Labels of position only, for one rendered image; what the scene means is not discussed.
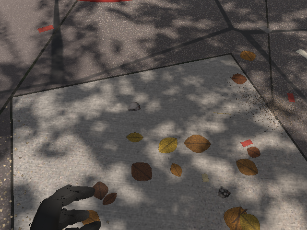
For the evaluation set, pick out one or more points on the left robot hand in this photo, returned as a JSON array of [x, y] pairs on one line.
[[51, 216]]

